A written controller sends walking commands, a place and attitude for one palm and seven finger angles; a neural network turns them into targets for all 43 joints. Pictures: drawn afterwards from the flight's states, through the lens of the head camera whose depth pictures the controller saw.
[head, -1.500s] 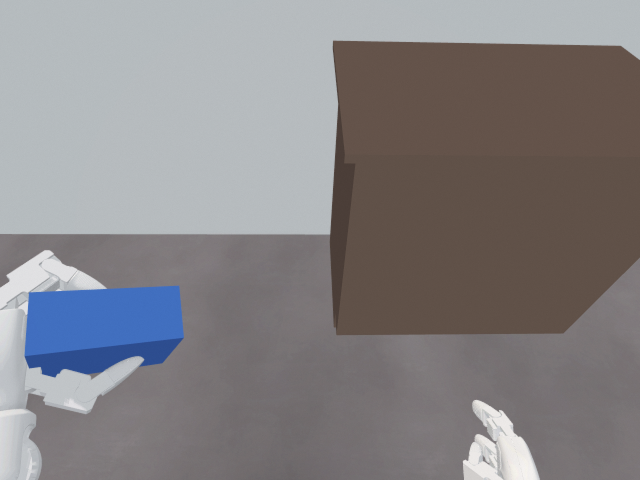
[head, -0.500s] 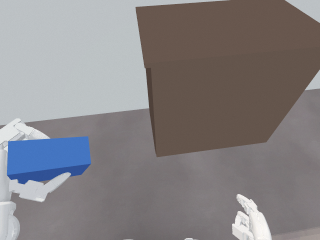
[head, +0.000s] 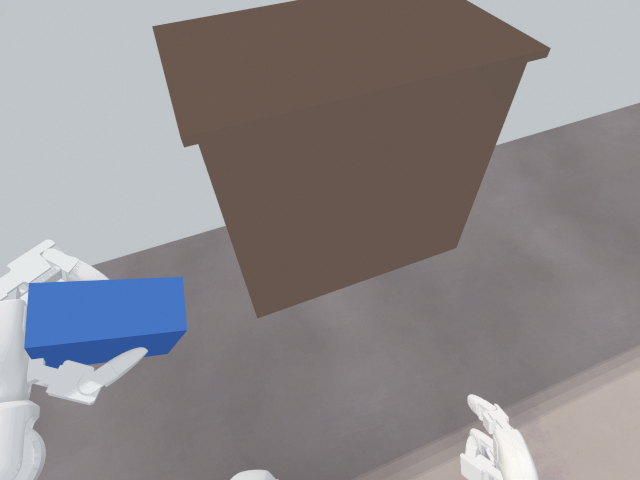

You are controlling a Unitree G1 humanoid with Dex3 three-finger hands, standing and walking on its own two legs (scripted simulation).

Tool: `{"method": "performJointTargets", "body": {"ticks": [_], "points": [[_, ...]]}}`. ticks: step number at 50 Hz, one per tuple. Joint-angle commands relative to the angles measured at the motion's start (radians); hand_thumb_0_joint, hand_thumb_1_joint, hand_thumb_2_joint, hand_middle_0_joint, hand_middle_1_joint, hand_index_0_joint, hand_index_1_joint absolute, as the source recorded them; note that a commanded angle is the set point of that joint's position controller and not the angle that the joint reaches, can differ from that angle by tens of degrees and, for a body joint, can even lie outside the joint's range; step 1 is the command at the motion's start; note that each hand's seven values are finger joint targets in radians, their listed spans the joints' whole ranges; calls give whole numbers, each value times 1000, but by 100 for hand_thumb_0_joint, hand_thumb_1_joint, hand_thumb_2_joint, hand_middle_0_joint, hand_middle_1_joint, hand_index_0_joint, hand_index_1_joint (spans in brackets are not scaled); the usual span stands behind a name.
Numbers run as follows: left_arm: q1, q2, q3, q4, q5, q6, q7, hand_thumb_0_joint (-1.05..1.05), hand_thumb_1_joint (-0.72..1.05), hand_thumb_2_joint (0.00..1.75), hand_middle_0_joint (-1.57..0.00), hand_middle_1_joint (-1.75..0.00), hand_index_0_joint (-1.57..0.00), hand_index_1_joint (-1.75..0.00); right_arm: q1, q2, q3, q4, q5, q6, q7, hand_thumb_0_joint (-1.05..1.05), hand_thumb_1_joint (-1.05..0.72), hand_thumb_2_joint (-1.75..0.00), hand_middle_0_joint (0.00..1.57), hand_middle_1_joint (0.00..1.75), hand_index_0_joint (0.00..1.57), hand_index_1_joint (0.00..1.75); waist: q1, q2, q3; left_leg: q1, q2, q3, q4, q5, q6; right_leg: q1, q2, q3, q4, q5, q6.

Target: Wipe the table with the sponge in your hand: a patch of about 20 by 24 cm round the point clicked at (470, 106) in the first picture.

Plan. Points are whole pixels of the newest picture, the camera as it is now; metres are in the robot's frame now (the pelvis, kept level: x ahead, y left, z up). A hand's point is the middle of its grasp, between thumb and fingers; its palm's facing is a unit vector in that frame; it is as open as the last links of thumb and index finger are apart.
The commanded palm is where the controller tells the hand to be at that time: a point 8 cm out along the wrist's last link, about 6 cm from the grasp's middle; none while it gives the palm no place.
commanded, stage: take the last steps up to it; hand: left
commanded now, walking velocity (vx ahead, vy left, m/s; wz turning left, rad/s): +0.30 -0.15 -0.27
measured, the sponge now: (132, 322) +0.24 +0.19 +0.15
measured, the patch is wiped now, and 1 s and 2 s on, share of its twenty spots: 0.00 0.00 0.00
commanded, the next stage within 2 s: none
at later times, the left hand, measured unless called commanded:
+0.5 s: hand (201, 261) +0.29 +0.13 +0.17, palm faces +0.29 -0.85 -0.44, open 9.5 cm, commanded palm +0.24 +0.17 +0.19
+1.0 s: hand (287, 190) +0.39 +0.05 +0.18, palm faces +0.38 -0.87 -0.32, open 9.5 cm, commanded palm +0.34 +0.09 +0.19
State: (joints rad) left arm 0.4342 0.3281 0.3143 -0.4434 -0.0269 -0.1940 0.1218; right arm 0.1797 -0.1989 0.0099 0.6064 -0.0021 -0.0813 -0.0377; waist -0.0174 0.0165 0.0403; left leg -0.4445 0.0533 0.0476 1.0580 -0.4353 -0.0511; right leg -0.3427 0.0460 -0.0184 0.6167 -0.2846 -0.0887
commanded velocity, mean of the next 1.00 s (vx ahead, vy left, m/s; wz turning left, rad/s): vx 0.30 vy -0.08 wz -0.01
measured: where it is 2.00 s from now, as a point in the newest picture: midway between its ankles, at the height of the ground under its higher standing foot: (438, 417)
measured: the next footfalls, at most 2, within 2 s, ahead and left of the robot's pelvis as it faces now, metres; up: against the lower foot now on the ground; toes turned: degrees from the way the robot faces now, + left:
left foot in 0.20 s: +0.03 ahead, +0.13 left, +0.00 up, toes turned +4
right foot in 0.52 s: +0.15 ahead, -0.23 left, +0.00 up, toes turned -15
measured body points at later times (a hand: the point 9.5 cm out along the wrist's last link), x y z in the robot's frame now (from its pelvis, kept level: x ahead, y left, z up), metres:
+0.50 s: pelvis +0.04 -0.09 +0.00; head +0.05 -0.09 +0.45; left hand +0.27 +0.17 +0.20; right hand +0.17 -0.30 -0.10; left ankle -0.01 +0.12 -0.73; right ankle +0.11 -0.22 -0.71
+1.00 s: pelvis +0.16 -0.17 +0.00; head +0.15 -0.16 +0.45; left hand +0.36 +0.10 +0.19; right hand +0.30 -0.44 -0.07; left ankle +0.19 -0.06 -0.73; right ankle +0.11 -0.23 -0.73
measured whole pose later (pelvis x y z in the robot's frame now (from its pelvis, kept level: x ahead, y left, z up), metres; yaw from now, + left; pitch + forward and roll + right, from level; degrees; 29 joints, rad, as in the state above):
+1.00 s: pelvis +0.16 -0.17 +0.00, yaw -5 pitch -1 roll +1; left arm 0.45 0.34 0.35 -0.51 -0.03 -0.18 0.18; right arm 0.22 -0.23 -0.02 0.58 0.00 -0.04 -0.07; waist 0.01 -0.06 0.00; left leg -0.28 0.05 0.17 0.58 -0.25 0.01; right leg -0.21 -0.01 -0.17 0.65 -0.41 -0.07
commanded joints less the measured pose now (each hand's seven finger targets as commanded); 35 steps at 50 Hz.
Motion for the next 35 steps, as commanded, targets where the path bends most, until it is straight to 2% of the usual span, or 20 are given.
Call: {"method": "performJointTargets", "body": {"ticks": [1, 5, 7, 8, 9, 10, 11, 12, 17, 21, 23, 25, 26, 27, 28, 29, 30, 31, 33, 35], "points": [[56, 245, 223, -266, -25, -87, 32, 0, 10, 130, -120, -160, -120, -160, -85, -78, -34, -181, -6, -19, -15, 0, -90, -90, 20, 30, 20, 30, 26, -141, -214, -89, 9, -3, -79, 9, 8, 246, -249, 293, -254, 308, -106], [47, 206, 176, -277, -28, -82, 43, 0, 10, 130, -120, -160, -120, -160, -85, -89, -38, -195, 1, -32, -26, 0, -90, -90, 20, 30, 20, 30, 34, -120, -209, 33, 4, 46, -366, -30, 34, 201, -243, 346, -294, 30, -137], [12, 203, 160, -272, -28, -78, 49, 0, 10, 130, -120, -160, -120, -160, -41, -94, -33, -186, -2, -37, -34, 0, -90, -90, 20, 30, 20, 30, 8, -59, -211, 241, -10, 84, -571, 78, 47, 81, -182, 296, -247, -101, -91], [-7, 191, 144, -272, -30, -81, 49, 0, 10, 130, -120, -160, -120, -160, -20, -108, -38, -184, 0, -41, -45, 0, -90, -90, 20, 30, 20, 30, -5, 15, -205, 383, 28, 41, -680, 83, 69, -20, -121, 250, -131, -109, -47], [-26, 182, 136, -281, -31, -89, 46, 0, 10, 130, -120, -160, -120, -160, -25, -137, -49, -190, -3, -43, -56, 0, -90, -90, 20, 30, 20, 30, -8, 190, -168, 523, 192, -199, -787, 12, 126, -217, -28, 176, 49, -137, 14], [-53, 169, 107, -303, -17, -99, 42, 0, 10, 130, -120, -160, -120, -160, -20, -139, -51, -188, -3, -44, -54, 0, -90, -90, 20, 30, 20, 30, -3, 324, -126, 592, 423, -497, -829, 29, 208, -427, 10, 52, 303, -252, 67], [-78, 203, 132, -277, -6, -102, 42, 0, 10, 130, -120, -160, -120, -160, -36, -121, -41, -173, -3, -47, -54, 0, -90, -90, 20, 30, 20, 30, -1, 214, -76, 527, 482, -520, -855, 124, 275, -459, -15, 73, 486, -209, 83], [-87, 229, 153, -248, -1, -94, 32, 0, 10, 130, -120, -160, -120, -160, -53, -116, -39, -153, -5, -48, -50, 0, -90, -90, 20, 30, 20, 30, 10, 164, -60, 486, 452, -407, -835, 182, 260, -473, -53, 73, 554, -180, 88], [-131, 160, 71, -259, 17, -50, 16, 0, 10, 130, -120, -160, -120, -160, -36, -127, -44, -137, -2, -58, -36, 0, -90, -90, 20, 30, 20, 30, 16, 241, 47, 235, 316, -59, -816, 190, 180, -273, -118, -35, 390, -21, 108], [-147, 180, 99, -242, 9, -41, 24, 0, 10, 130, -120, -160, -120, -160, -39, -128, -46, -152, -3, -64, -34, 0, -90, -90, 20, 30, 20, 30, 4, 298, 61, 141, 288, 33, -809, 134, 147, -54, -80, -150, 149, -18, 118], [-143, 207, 134, -209, 5, -46, 29, 0, 10, 130, -120, -160, -120, -160, -47, -124, -48, -146, -4, -61, -31, 0, -90, -90, 20, 30, 20, 30, 20, 243, 20, 131, 273, 67, -673, 143, 130, 83, -43, -198, 31, 20, 116], [-115, 218, 145, -212, 1, -36, 37, 0, 10, 130, -120, -160, -120, -160, -42, -98, -44, -149, 8, -54, -28, 0, -90, -90, 20, 30, 20, 30, 39, 89, -91, 96, 169, 152, -354, 199, 102, 287, -9, -208, -82, 20, 98], [-123, 263, 174, -246, 3, -34, 43, 0, 10, 130, -120, -160, -120, -160, -54, -73, -43, -155, 18, -53, -23, 0, -90, -90, 20, 30, 20, 30, 47, -134, -154, -20, 97, 165, -66, 109, 80, 387, -165, 29, -160, 6, 26], [-98, 321, 229, -268, -1, -32, 49, 0, 10, 130, -120, -160, -120, -160, -93, -62, -39, -182, 20, -53, -23, 0, -90, -90, 20, 30, 20, 30, 61, -361, -209, -209, -11, 92, 194, -187, 59, 423, -376, 452, -277, 82, -84], [-118, 334, 247, -324, -5, -49, 54, 0, 10, 130, -120, -160, -120, -160, -109, -72, -31, -168, 8, -56, -26, 0, -90, -90, 20, 30, 20, 30, 51, -285, -206, -221, 20, -24, 283, -176, 58, 381, -437, 500, -328, 86, -117], [-66, 306, 239, -299, -11, -53, 40, 0, 10, 130, -120, -160, -120, -160, -82, -89, -47, -139, 12, -52, -16, 0, -90, -90, 20, 30, 20, 30, 43, -213, -229, -172, 54, -65, 307, -100, 51, 322, -404, 480, -332, -51, -99], [-17, 320, 261, -334, -12, -51, 37, 0, 10, 130, -120, -160, -120, -160, -103, -85, -37, -147, 14, -34, -4, 0, -90, -90, 20, 30, 20, 30, 42, -131, -223, -196, 69, -65, 295, -66, 39, 333, -405, 458, -304, -73, -124], [40, 302, 267, -360, -14, -59, 40, 0, 10, 130, -120, -160, -120, -160, -131, -73, -27, -147, 9, -19, -2, 0, -90, -90, 20, 30, 20, 30, 38, -97, -207, -200, 75, -58, 280, -13, 24, 316, -389, 363, -286, 25, -121], [87, 275, 269, -375, -15, -71, 44, 0, 10, 130, -120, -160, -120, -160, -119, -77, -32, -146, 8, 5, -2, 0, -90, -90, 20, 30, 20, 30, 22, -100, -216, -164, 78, -34, 181, 27, 11, 295, -369, 231, -286, 157, -106], [95, 265, 268, -369, -20, -72, 49, 0, 10, 130, -120, -160, -120, -160, -124, -82, -39, -149, 8, 14, -12, 0, -90, -90, 20, 30, 20, 30, 12, -115, -200, -99, 81, -15, 27, 36, 12, 234, -357, 166, -302, 180, -96]]}}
